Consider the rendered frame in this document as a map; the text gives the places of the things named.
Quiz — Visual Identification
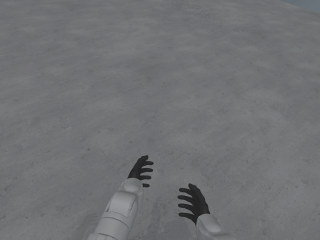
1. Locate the robot right hand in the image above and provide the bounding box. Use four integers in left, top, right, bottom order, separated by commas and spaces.
177, 183, 210, 226

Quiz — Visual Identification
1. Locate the robot left hand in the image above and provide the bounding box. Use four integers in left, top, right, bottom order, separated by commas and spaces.
128, 155, 154, 188

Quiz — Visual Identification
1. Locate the right robot forearm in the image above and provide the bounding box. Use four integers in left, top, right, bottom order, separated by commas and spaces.
196, 213, 237, 240

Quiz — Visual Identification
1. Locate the left robot forearm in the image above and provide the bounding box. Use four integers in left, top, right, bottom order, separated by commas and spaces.
87, 178, 144, 240

